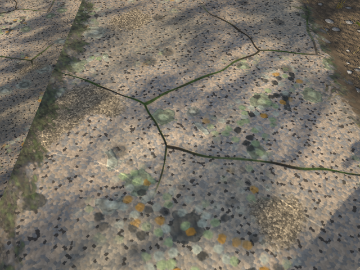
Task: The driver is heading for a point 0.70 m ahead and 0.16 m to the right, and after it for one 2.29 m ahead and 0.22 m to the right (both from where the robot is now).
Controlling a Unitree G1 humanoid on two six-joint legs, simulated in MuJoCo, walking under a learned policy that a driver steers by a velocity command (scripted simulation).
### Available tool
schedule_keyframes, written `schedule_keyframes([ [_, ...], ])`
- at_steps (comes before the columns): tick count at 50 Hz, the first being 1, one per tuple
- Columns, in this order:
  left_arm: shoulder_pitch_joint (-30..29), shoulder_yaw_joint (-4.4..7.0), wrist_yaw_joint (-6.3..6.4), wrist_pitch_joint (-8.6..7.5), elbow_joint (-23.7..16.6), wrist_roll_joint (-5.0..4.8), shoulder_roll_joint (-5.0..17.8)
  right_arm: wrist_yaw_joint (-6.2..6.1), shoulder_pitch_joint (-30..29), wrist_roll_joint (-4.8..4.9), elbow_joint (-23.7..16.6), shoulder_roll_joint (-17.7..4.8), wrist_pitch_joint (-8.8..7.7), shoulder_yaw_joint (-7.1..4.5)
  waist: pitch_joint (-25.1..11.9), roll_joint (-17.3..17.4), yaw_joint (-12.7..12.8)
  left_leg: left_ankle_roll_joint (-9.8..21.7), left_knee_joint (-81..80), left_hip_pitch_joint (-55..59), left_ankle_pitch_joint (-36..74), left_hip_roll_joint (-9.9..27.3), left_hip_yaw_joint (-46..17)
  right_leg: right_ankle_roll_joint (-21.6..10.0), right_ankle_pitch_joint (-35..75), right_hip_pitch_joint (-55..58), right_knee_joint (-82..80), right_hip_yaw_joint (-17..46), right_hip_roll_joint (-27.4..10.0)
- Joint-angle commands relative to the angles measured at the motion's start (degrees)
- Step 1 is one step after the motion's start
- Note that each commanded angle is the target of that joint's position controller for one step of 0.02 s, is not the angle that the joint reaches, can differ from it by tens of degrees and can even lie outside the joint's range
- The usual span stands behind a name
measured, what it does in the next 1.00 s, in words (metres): walks ahead, turning right: right foot, then left foot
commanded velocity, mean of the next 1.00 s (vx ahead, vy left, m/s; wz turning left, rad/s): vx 0.50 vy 0.00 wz -0.28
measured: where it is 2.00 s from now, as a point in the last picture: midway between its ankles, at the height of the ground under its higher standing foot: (209, 154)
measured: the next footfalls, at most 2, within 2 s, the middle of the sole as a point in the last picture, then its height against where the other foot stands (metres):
right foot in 0.32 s outside the picture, level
left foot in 0.80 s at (185, 237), level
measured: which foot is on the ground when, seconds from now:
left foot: down 0.00-0.32, up 0.34-0.78, down 0.80-1.00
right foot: up 0.00-0.30, down 0.32-0.84, up 0.86-1.00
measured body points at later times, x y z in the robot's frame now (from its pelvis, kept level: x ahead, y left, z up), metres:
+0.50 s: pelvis +0.27 -0.08 -0.01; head +0.30 -0.10 +0.44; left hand +0.45 +0.15 -0.11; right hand +0.34 -0.38 -0.11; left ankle +0.31 +0.08 -0.66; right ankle +0.28 -0.15 -0.75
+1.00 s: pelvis +0.55 -0.10 +0.00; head +0.58 -0.09 +0.44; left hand +0.76 +0.12 -0.12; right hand +0.55 -0.38 -0.11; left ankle +0.61 -0.03 -0.75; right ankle +0.49 -0.24 -0.67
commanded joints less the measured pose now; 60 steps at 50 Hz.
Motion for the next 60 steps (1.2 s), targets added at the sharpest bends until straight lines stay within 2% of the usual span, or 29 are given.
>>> schedule_keyframes([
  [1,0.9,0.64,-0.22,-0.19,-2.7,-0.07,1.9,-0.89,-2.6,-0.12,-2.7,-7.6,-1.18,-1.71,1.9,6.1,1.5,7.7,-8.5,0.2,15.2,15.8,-6.3,0.0,9.5,-2.4,-6.3,3.3,-0.1],
  [5,-6.4,-0.03,-1.49,-0.48,-5.5,0.10,0.5,-1.60,-0.8,0.29,-1.0,-8.8,-0.84,-1.75,4.1,5.5,-1.4,6.0,-9.2,3.6,14.4,16.4,-1.9,-0.9,15.7,-1.7,-16.8,-0.1,1.0],
  [10,-13.3,-0.47,-3.55,-0.50,-10.6,-0.12,0.0,-2.04,2.7,0.94,1.5,-9.8,1.13,-2.05,6.0,5.2,-3.4,4.9,-4.3,14.5,20.9,19.7,0.7,-2.9,7.7,-6.0,-22.3,-3.8,1.8],
  [13,-10.3,0.47,-4.33,-0.25,-12.0,-0.08,1.8,-2.78,0.8,1.23,0.7,-12.0,2.37,-2.61,2.0,8.2,-0.2,2.9,5.5,15.5,45.8,19.5,3.8,-5.6,-1.1,3.7,-23.0,-9.3,6.2],
  [14,-4.8,1.52,-4.24,-0.07,-11.1,-0.14,3.6,-3.15,0.3,1.18,0.4,-12.7,2.86,-2.80,-1.5,9.1,2.9,2.1,13.4,14.6,54.2,18.8,4.9,-7.0,-2.7,11.3,-23.4,-10.7,8.6],
  [15,4.3,3.27,-3.65,0.02,-9.0,-0.28,6.6,-3.46,-0.5,1.32,-0.1,-12.5,3.10,-2.67,-6.2,7.8,7.8,0.4,25.5,9.3,52.9,16.6,6.4,-9.2,1.1,25.0,-27.6,-10.1,10.6],
  [16,13.1,5.15,-2.25,0.65,-7.5,-0.02,12.2,-3.55,0.4,0.35,-1.8,-10.7,2.30,-1.79,-12.5,0.1,10.8,-1.9,44.0,-6.1,32.4,13.5,6.8,-13.3,3.6,43.7,-28.5,5.1,0.8],
  [17,10.3,5.42,-2.00,0.26,-9.2,-0.23,16.3,-2.23,5.2,-0.43,-4.3,-2.6,0.07,0.84,-18.9,-13.1,4.5,-5.4,65.6,-31.3,-20.6,-0.4,-0.2,-25.9,-0.8,62.7,-36.2,39.8,-13.8],
  [18,12.9,4.18,-1.90,0.18,-8.9,0.19,11.2,-0.96,-0.2,1.25,-4.9,-8.9,-2.52,-0.55,-22.3,-6.1,9.0,-3.9,68.6,-37.4,-20.5,2.6,-11.6,-24.6,-4.4,64.1,-40.5,41.9,-13.5],
  [19,10.9,3.43,-1.70,-0.07,-8.9,0.60,8.4,-0.58,-5.4,3.11,-7.0,-9.8,-3.39,-0.77,-14.0,-3.4,8.6,-2.8,66.2,-39.9,-16.5,5.2,-10.8,-21.3,-1.5,57.7,-40.3,32.0,-10.9],
  [20,6.9,3.01,-1.81,-0.25,-9.4,0.41,7.1,-0.89,-6.6,2.30,-7.4,-8.6,-3.53,-0.46,-7.9,3.5,5.5,-2.6,59.8,-37.8,-12.6,7.7,-10.1,-19.0,4.3,47.6,-40.9,24.8,-8.1],
  [21,3.3,2.42,-1.72,-0.30,-10.4,0.45,5.2,-1.41,-7.0,0.96,-6.9,-9.1,-3.00,-1.00,-5.4,4.5,3.5,-3.2,54.5,-34.1,-10.8,9.5,-9.6,-17.5,9.3,40.6,-41.8,20.1,-6.0],
  [23,0.8,2.27,-1.48,-0.27,-11.7,0.86,5.1,-1.43,-5.0,0.15,-7.3,-8.5,-1.38,-1.39,-3.1,2.9,0.6,-4.6,50.1,-28.8,-9.0,10.1,-9.2,-17.6,13.2,32.0,-44.7,17.4,-3.8],
  [25,1.2,2.37,-1.03,-0.66,-11.2,0.71,5.8,-1.56,-4.4,-0.14,-7.1,-6.8,-0.24,-1.05,-2.3,2.1,-0.1,-6.5,45.3,-27.7,-6.1,10.2,-7.6,-17.8,17.6,27.8,-46.0,13.2,-3.1],
  [30,5.3,2.38,-0.08,-0.55,-8.5,0.26,6.7,-1.27,-14.3,0.01,-9.2,-4.2,-0.33,0.15,-0.2,-0.4,4.2,-7.1,24.2,-24.1,13.7,8.0,-5.6,-13.3,13.4,25.2,-46.2,5.9,1.0],
  [35,9.3,2.48,-0.27,-0.39,-5.9,-0.06,7.5,-0.12,-21.0,1.03,-11.7,-6.0,-1.19,-0.26,1.9,-1.4,6.9,-4.6,15.5,-25.7,13.6,6.5,-6.4,-12.5,7.2,33.2,-43.3,10.7,-3.4],
  [38,9.3,2.73,0.05,0.27,-5.1,0.08,8.1,0.37,-19.3,1.00,-12.0,-7.3,-1.72,-0.84,1.8,-2.9,5.3,-2.0,12.9,-23.7,6.7,5.6,-5.9,-11.1,12.5,38.3,-39.8,13.2,-5.7],
  [39,8.2,2.69,0.11,0.54,-5.2,0.05,8.1,0.29,-15.9,0.95,-11.3,-8.0,-1.87,-1.30,0.4,-3.2,3.1,-0.9,11.0,-18.7,5.9,4.4,-4.4,-10.2,19.0,38.4,-36.5,12.4,-4.7],
  [40,7.6,2.24,0.13,0.69,-5.5,0.29,6.9,-0.01,-9.4,0.67,-9.4,-9.7,-1.97,-2.28,-3.9,-2.2,0.0,0.8,10.3,-9.0,7.5,4.1,-4.0,-8.8,25.9,37.2,-29.1,10.0,-1.6],
  [41,7.0,1.18,0.19,0.65,-6.8,1.09,4.7,-0.38,0.1,0.00,-8.2,-12.8,-2.04,-3.14,-12.0,1.8,-4.0,4.9,12.2,6.4,10.1,12.2,-12.4,-6.5,18.8,29.2,-14.3,6.7,1.9],
  [42,14.6,0.06,0.10,-0.32,-7.0,0.27,1.0,-0.26,6.7,-0.09,-6.2,-17.2,-1.35,-4.57,-19.6,17.4,-2.5,14.2,9.1,27.3,-0.5,23.6,-36.1,-1.6,-7.1,7.4,6.8,0.9,10.7],
  [43,13.1,0.23,-0.08,-1.05,-6.9,0.33,3.7,0.27,7.9,1.55,-5.5,-12.8,-1.06,-3.35,-18.5,18.0,-3.5,14.4,2.0,28.5,-11.9,24.6,-47.5,-1.4,-24.8,-1.8,12.7,4.6,10.0],
  [44,7.4,1.13,-0.38,-1.44,-8.1,-0.46,7.0,0.16,3.7,1.92,-6.3,-10.1,-0.70,-2.46,-9.8,12.6,-3.5,11.9,0.9,21.6,-15.8,23.0,-41.3,-1.7,-20.6,-6.0,15.2,4.2,6.5],
  [45,3.2,0.97,-0.34,-1.71,-9.0,-0.12,6.7,0.10,-0.2,1.35,-7.5,-9.2,-0.14,-2.01,-4.7,7.6,-2.6,10.5,0.1,13.7,-12.3,20.6,-35.2,-1.7,-16.0,-5.3,13.3,2.1,4.2],
  [46,1.1,1.08,-0.32,-1.97,-9.6,0.84,6.1,0.20,-2.5,0.97,-7.9,-8.4,0.24,-1.66,-0.9,5.7,-1.3,10.4,-1.5,6.9,-7.1,18.5,-31.3,-1.5,-13.0,-4.1,9.3,1.3,2.8],
  [47,1.7,1.28,-0.26,-1.99,-9.7,1.40,5.5,0.16,-3.6,0.54,-8.3,-7.6,0.25,-1.30,-0.2,6.5,0.4,10.0,-2.7,2.9,-2.1,16.6,-28.7,-1.2,-10.8,-0.9,6.1,1.4,1.5],
  [50,3.0,0.95,-0.01,-1.52,-9.6,1.72,3.3,-0.22,-3.7,1.09,-8.1,-8.3,0.20,-1.60,-0.9,8.5,2.2,11.0,-4.6,-1.9,6.7,13.8,-23.1,0.8,-8.7,3.5,-1.3,-0.4,1.6],
  [55,-7.0,0.01,-0.10,-1.95,-11.7,1.40,1.2,-1.67,-0.2,1.93,-6.4,-10.7,1.07,-2.59,0.8,8.0,-0.8,9.0,-4.5,-5.6,8.2,11.2,-18.2,3.0,6.0,7.8,-20.1,-0.9,3.8],
  [60,-13.8,0.59,-1.10,-3.09,-13.6,0.34,2.9,-2.21,4.1,2.52,-5.2,-10.9,2.32,-2.83,1.1,8.5,-2.6,7.8,-0.1,-2.9,3.2,12.5,-23.1,2.7,7.8,12.6,-29.4,0.3,6.3],
])
Keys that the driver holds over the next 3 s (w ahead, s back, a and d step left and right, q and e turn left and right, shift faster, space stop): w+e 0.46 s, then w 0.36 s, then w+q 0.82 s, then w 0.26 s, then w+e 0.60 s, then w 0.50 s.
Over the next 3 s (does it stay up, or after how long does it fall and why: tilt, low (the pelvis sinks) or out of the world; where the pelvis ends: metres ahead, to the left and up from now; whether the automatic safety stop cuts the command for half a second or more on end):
stays up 1.62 -0.15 -0.01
